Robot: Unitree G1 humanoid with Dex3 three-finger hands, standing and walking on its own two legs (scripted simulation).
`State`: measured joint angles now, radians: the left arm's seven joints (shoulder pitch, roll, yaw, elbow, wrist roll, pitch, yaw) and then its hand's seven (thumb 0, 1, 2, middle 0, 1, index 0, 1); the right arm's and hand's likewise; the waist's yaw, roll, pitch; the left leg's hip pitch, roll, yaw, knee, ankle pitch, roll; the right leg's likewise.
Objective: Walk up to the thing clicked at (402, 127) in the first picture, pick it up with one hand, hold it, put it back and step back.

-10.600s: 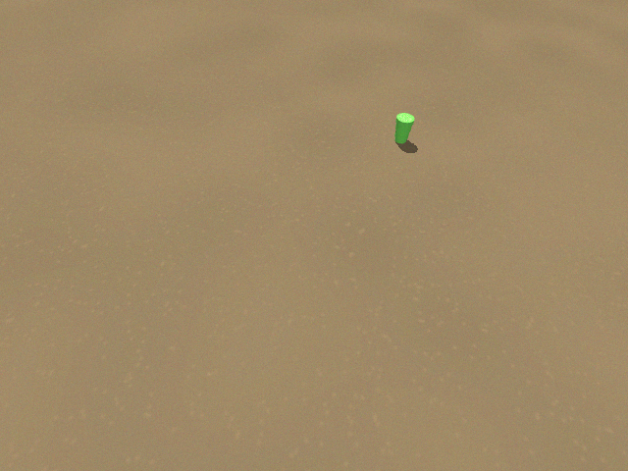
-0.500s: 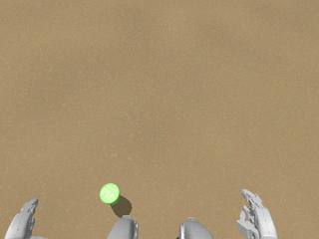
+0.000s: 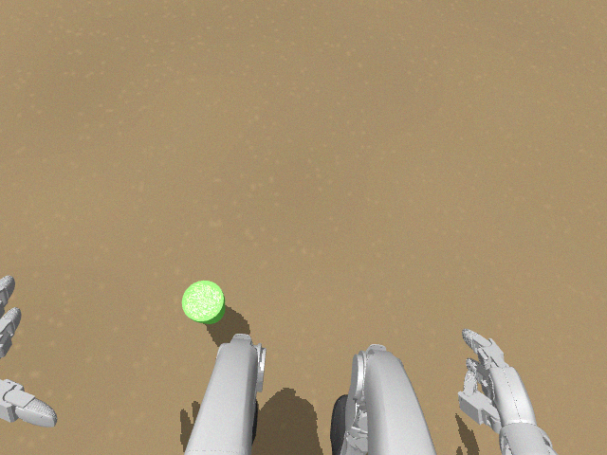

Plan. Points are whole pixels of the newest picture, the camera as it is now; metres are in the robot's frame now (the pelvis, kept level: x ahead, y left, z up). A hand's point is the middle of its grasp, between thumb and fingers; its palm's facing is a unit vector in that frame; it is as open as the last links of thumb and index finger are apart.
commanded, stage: go down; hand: left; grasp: from the side
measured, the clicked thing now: (207, 306) +0.37 +0.23 -0.50
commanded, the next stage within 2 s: approach in 1.72 s
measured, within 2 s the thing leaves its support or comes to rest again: neither
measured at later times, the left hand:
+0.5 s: hand (33, 323) +0.26 +0.40 -0.14, palm faces +0.20 -0.96 -0.19, open 17.5 cm
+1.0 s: hand (38, 314) +0.28 +0.42 -0.17, palm faces +0.20 -0.97 -0.14, open 17.7 cm
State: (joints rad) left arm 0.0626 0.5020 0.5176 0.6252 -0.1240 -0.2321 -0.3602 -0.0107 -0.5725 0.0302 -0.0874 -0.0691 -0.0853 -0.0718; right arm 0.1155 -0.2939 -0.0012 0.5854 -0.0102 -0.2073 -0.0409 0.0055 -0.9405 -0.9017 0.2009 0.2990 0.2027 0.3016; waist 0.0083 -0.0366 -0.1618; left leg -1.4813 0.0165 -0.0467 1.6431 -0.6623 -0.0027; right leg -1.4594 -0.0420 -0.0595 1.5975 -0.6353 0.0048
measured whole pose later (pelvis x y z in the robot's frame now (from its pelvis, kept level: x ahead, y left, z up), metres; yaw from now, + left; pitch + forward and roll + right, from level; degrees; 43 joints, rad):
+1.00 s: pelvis -0.05 +0.00 -0.16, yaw -4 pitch +31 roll -7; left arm -0.35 0.79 0.83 0.97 -0.25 -0.41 -0.72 -0.02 -0.60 0.05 -0.06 -0.05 -0.05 -0.06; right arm 0.05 -0.35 0.09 0.70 -0.04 -0.23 -0.07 0.00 -0.92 -0.90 0.20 0.30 0.21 0.30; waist -0.01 -0.05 -0.10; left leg -2.04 0.02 -0.10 2.17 -0.69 0.00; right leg -2.00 -0.03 -0.09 2.08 -0.63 0.01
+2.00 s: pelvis -0.05 +0.01 -0.20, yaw -5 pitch +31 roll -7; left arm -0.40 0.82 0.88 1.04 -0.35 -0.49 -0.79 -0.01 -0.60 0.07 -0.06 -0.04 -0.03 -0.08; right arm 0.02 -0.37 0.12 0.70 -0.05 -0.24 -0.06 0.00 -0.93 -0.91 0.20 0.30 0.20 0.30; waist -0.02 -0.06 -0.08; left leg -2.14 0.02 -0.10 2.30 -0.70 0.01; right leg -2.09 -0.03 -0.08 2.20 -0.65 0.01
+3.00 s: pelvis -0.07 +0.03 -0.30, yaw -13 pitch +8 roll -17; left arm -0.41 0.73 0.57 1.37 -0.22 -1.14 -0.26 -0.02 -0.61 0.01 -0.08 -0.08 -0.08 -0.07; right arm -0.18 -0.39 0.46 0.60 -0.33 -0.10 0.12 0.00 -0.93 -0.90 0.20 0.30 0.21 0.30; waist -0.15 -0.27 0.26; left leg -2.19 0.01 -0.33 2.69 -0.68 0.03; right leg -2.04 0.03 -0.25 2.41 -0.55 0.05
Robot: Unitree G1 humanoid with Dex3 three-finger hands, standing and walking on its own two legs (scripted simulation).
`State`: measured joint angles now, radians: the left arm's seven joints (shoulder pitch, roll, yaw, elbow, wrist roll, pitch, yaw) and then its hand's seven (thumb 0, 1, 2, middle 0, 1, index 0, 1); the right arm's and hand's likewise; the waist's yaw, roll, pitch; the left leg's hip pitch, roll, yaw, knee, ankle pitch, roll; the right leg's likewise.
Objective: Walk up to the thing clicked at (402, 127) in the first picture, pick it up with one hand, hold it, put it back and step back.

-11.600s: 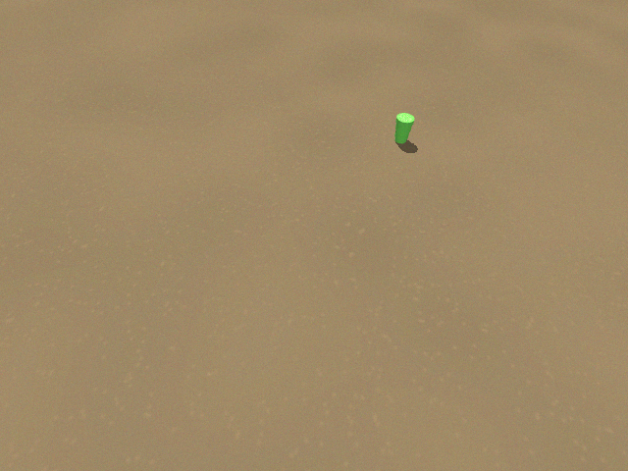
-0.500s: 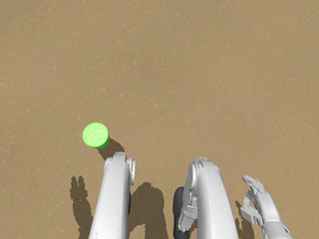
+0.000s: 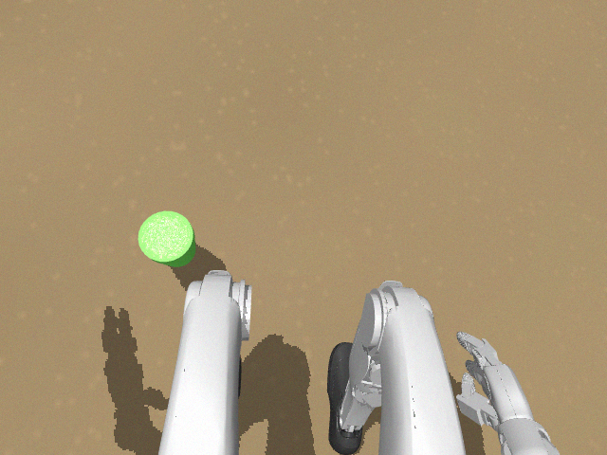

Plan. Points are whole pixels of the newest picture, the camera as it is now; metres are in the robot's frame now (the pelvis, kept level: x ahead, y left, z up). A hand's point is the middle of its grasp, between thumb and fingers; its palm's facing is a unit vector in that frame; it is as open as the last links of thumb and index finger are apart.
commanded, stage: go down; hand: left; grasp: from the side
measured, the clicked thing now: (173, 244) +0.40 +0.26 -0.34
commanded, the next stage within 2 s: approach in 0.72 s
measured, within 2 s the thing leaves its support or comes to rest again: neither
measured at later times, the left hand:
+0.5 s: hand out of the picture +0.30 +0.45 -0.03, palm faces +0.28 -0.95 -0.12, open 17.7 cm
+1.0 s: hand out of the picture +0.30 +0.44 -0.04, palm faces +0.30 -0.95 -0.06, open 17.7 cm
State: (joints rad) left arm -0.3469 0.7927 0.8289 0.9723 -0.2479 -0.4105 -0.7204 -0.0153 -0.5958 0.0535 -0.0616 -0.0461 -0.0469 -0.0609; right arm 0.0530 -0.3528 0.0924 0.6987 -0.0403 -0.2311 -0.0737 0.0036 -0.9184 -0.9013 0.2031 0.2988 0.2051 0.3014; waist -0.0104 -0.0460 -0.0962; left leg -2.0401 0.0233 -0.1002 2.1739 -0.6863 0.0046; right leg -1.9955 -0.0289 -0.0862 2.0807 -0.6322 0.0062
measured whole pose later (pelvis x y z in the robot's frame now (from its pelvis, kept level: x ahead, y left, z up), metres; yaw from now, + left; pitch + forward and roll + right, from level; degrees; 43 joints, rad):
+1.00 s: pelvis +0.00 +0.00 -0.04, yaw +0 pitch +31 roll -7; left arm -0.40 0.82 0.88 1.04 -0.35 -0.49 -0.79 -0.01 -0.60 0.07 -0.06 -0.04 -0.03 -0.08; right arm 0.02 -0.37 0.12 0.70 -0.05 -0.24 -0.06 0.00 -0.93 -0.91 0.20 0.30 0.20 0.30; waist -0.02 -0.06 -0.08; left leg -2.14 0.02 -0.10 2.30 -0.70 0.01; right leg -2.09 -0.03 -0.08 2.20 -0.65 0.01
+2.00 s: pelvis -0.03 +0.02 -0.14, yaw -9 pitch +8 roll -17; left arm -0.41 0.73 0.57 1.37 -0.22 -1.14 -0.26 -0.02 -0.61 0.01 -0.08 -0.08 -0.08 -0.07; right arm -0.18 -0.39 0.46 0.60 -0.33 -0.10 0.12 0.00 -0.93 -0.90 0.20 0.30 0.21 0.30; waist -0.15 -0.27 0.26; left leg -2.19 0.01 -0.33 2.69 -0.68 0.03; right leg -2.04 0.03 -0.25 2.41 -0.55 0.05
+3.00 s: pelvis -0.03 +0.03 -0.13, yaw -11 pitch +7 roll -20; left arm -0.48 0.79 0.55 1.45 -0.11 -1.23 0.04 -0.02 -0.27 0.71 -0.69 -0.82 -0.64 -0.86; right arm -0.20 -0.38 0.53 0.56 -0.39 -0.03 0.15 -0.01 -0.88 -0.89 0.20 0.30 0.20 0.30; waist -0.18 -0.32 0.33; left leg -2.17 0.02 -0.39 2.71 -0.71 0.03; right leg -2.02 0.06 -0.29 2.38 -0.55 0.06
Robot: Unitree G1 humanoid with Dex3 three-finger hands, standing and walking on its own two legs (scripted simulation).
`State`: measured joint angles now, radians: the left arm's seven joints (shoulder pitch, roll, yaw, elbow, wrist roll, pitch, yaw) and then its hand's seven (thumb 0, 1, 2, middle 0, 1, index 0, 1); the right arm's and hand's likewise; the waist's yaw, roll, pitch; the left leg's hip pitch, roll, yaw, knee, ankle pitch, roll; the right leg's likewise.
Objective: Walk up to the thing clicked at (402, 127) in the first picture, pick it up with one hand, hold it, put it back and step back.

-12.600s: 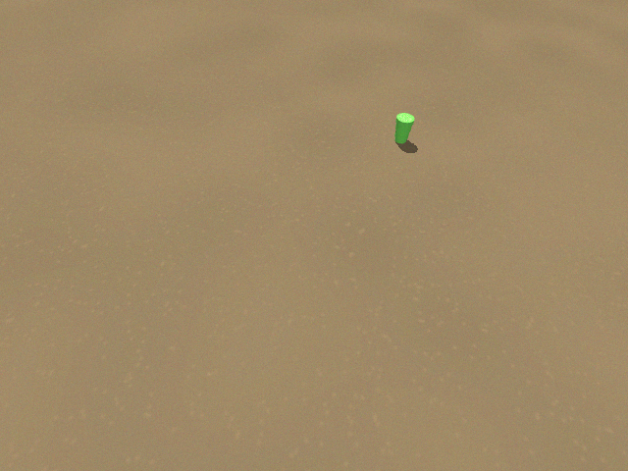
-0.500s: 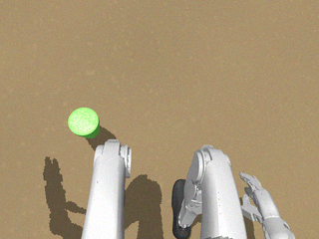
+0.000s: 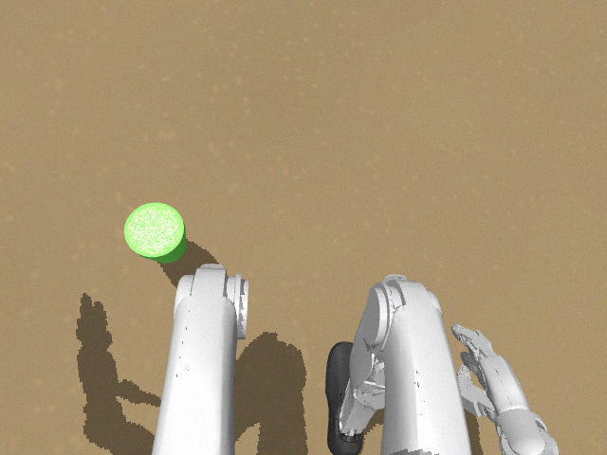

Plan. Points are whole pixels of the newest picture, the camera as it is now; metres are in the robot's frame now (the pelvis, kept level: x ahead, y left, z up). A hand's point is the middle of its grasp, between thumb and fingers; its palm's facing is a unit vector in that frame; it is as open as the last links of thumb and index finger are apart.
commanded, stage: approach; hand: left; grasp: from the side
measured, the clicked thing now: (162, 239) +0.40 +0.26 -0.30
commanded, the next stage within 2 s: close in in 0.38 s
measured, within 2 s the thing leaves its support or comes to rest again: neither
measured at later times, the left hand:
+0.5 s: hand (75, 252) +0.34 +0.36 -0.22, palm faces +0.22 -0.97 +0.04, open 17.7 cm
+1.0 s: hand (134, 259) +0.35 +0.29 -0.27, palm faces +0.23 -0.97 +0.04, open 17.6 cm
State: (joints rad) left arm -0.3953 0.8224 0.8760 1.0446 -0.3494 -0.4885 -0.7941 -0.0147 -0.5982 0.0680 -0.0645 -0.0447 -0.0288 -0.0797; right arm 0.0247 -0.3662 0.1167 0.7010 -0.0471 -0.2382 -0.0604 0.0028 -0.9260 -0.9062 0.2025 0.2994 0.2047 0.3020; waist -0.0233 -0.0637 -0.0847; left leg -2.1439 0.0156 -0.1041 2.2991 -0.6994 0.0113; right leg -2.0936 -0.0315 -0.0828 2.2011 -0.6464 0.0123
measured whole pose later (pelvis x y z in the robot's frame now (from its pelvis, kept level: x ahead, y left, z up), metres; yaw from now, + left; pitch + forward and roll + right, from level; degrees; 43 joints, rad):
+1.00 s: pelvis -0.03 +0.02 -0.10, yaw -8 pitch +8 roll -17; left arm -0.41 0.73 0.57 1.37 -0.22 -1.14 -0.26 -0.02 -0.61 0.01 -0.08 -0.08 -0.08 -0.07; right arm -0.18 -0.39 0.46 0.60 -0.33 -0.10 0.12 0.00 -0.93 -0.90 0.20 0.30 0.21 0.30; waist -0.15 -0.27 0.26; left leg -2.19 0.01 -0.33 2.69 -0.68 0.03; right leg -2.04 0.03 -0.25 2.41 -0.55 0.05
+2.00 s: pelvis -0.03 +0.02 -0.10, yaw -11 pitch +7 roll -20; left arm -0.48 0.79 0.55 1.45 -0.11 -1.23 0.04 -0.02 -0.27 0.71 -0.69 -0.82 -0.64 -0.86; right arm -0.20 -0.38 0.53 0.56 -0.39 -0.03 0.15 -0.01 -0.88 -0.89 0.20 0.30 0.20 0.30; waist -0.18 -0.32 0.33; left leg -2.17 0.02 -0.39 2.71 -0.71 0.03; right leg -2.02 0.06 -0.29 2.38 -0.55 0.06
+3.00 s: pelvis +0.00 +0.00 -0.04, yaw -3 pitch +26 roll -10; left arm -0.31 0.44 0.41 0.75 -0.17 -0.75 -0.10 -0.03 -0.47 0.99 -0.70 -0.95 -0.65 -1.00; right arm -0.03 -0.29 0.14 0.67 -0.14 0.01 0.11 0.00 -0.91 -0.90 0.20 0.30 0.20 0.30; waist -0.07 -0.07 0.00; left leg -2.22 0.01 -0.17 2.46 -0.71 0.01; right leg -2.14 -0.02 -0.13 2.32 -0.64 0.02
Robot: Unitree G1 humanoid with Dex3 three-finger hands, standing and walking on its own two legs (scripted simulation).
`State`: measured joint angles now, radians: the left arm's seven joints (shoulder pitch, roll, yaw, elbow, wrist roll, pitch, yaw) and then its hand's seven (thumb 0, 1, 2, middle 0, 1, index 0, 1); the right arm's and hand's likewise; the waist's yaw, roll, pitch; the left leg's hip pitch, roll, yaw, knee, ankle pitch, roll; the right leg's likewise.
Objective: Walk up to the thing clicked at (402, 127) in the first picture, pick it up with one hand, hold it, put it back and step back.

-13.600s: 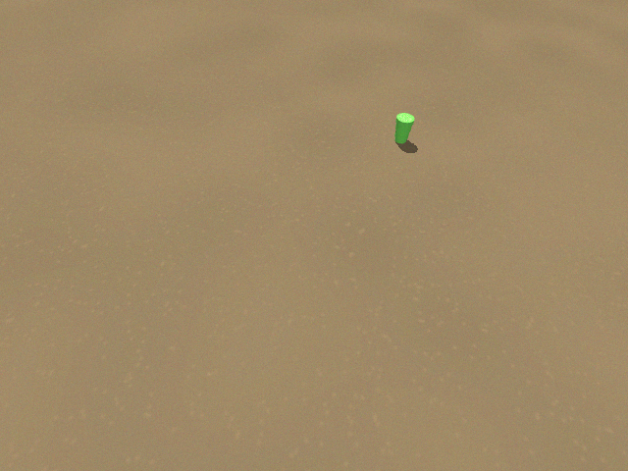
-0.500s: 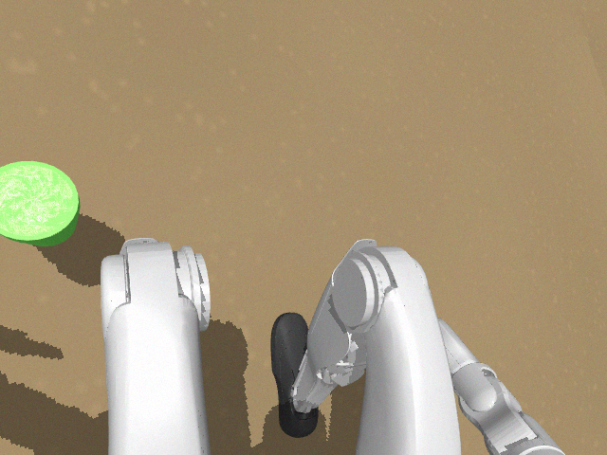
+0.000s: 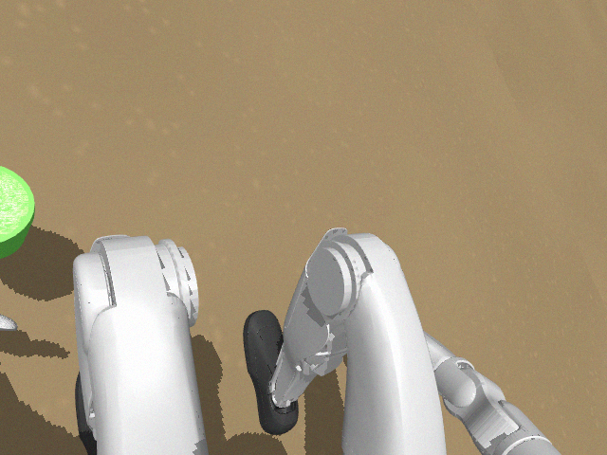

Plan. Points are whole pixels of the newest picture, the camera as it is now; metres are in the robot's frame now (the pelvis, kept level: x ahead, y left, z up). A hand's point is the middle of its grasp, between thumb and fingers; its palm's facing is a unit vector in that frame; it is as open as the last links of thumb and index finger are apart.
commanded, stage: close in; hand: left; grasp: from the side
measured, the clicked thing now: out of the picture +0.38 +0.30 -0.21
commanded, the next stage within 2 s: rest palm in 0.08 s
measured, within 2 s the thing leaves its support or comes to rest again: leaves its support in 1.30 s
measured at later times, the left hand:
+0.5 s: hand out of the picture +0.36 +0.30 -0.19, palm faces +0.46 -0.89 +0.01, open 15.2 cm
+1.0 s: hand out of the picture +0.37 +0.30 -0.19, palm faces +0.46 -0.89 +0.02, open 10.9 cm
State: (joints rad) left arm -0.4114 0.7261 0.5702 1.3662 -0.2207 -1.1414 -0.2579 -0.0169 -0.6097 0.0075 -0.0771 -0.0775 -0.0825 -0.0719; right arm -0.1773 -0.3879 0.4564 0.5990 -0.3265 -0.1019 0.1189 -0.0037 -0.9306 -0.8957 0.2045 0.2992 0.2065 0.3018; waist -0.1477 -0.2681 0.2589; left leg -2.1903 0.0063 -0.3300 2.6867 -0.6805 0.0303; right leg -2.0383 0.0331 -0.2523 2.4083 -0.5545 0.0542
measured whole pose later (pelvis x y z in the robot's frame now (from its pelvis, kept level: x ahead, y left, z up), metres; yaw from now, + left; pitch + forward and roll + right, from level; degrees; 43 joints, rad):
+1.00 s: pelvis +0.00 +0.01 +0.00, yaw -2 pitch +7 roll -20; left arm -0.48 0.79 0.55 1.45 -0.11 -1.23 0.04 -0.02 -0.27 0.71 -0.69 -0.82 -0.64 -0.86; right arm -0.20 -0.38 0.53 0.56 -0.39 -0.03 0.15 -0.01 -0.88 -0.89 0.20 0.30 0.20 0.30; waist -0.18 -0.32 0.33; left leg -2.17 0.02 -0.39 2.71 -0.71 0.03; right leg -2.02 0.06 -0.29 2.38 -0.55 0.06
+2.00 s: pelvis +0.03 -0.01 +0.05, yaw +6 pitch +26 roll -10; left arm -0.31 0.44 0.41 0.75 -0.17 -0.75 -0.10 -0.03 -0.47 0.99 -0.70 -0.95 -0.65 -1.00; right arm -0.03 -0.29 0.14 0.67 -0.14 0.01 0.11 0.00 -0.91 -0.90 0.20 0.30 0.20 0.30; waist -0.07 -0.07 0.00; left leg -2.22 0.01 -0.17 2.46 -0.71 0.01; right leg -2.14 -0.02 -0.13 2.32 -0.64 0.02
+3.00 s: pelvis +0.03 -0.02 +0.11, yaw +10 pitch +32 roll -5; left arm -0.37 0.34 0.45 0.73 -0.17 -0.62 -0.18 -0.04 -0.52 1.05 -0.70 -0.97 -0.65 -1.02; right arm 0.05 -0.27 0.02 0.71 -0.06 -0.05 0.04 0.00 -0.91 -0.90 0.20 0.30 0.20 0.30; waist -0.06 -0.02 -0.13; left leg -2.10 0.01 -0.08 2.24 -0.70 0.00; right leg -2.07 -0.03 -0.06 2.17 -0.66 0.00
